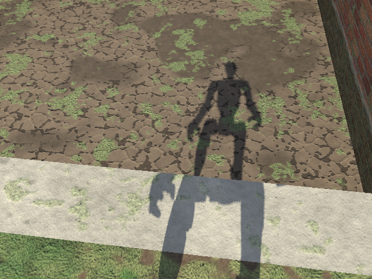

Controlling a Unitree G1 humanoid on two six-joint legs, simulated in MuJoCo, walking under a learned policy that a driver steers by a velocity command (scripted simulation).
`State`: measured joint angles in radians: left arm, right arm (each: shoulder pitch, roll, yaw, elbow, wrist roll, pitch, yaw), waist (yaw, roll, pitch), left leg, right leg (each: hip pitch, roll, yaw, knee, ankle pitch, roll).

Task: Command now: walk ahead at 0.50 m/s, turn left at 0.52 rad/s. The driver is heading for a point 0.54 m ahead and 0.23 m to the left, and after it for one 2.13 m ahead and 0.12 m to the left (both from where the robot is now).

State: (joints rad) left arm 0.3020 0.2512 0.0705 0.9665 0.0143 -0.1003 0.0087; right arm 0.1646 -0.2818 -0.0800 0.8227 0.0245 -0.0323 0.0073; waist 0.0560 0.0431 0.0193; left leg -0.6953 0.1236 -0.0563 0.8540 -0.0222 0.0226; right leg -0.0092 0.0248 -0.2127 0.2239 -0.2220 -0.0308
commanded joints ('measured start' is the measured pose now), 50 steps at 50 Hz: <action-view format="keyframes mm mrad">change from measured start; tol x32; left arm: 1 -39 168 34 -64 -9 -5 13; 29 -389 83 9 -339 -10 -9 -17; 35 111 224 63 -214 7 -12 -46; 50 61 131 39 -315 -27 117 26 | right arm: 1 -97 -11 9 -89 -4 -10 22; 35 449 16 24 -94 10 9 -55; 50 23 -55 37 -133 -23 -57 -13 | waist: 1 3 -72 75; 12 -155 166 -397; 33 -29 104 -110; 35 -23 -364 -402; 50 -45 -151 -37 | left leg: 1 -3 5 45 -120 73 8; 9 396 -173 198 -251 -137 141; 12 1117 218 -780 -543 -294 444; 20 494 27 -259 -615 127 292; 32 539 -18 -347 -324 69 176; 37 -152 -187 -117 613 -535 18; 50 388 -133 13 -275 -93 -15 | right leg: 1 -33 -291 62 -118 283 -127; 9 83 -290 -47 388 956 -53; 12 -713 27 253 1212 -404 60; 31 -435 9 259 280 201 28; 35 327 -408 857 214 248 -322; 37 167 -375 947 66 -341 -278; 50 -368 -146 621 69 -153 -174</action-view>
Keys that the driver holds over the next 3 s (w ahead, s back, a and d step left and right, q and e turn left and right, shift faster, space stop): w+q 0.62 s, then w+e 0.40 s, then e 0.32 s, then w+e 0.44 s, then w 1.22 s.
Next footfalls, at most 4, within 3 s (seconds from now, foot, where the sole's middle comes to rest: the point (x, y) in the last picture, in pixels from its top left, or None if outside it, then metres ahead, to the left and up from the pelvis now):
0.20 left None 0.27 0.14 -0.78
0.66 right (194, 255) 0.59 0.04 -0.78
1.06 left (123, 248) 0.60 0.31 -0.78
1.48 right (192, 229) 0.69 0.05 -0.78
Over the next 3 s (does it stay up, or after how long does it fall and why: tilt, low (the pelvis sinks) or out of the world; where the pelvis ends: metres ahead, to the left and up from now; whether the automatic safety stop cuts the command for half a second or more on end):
stays up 0.73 0.18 0.00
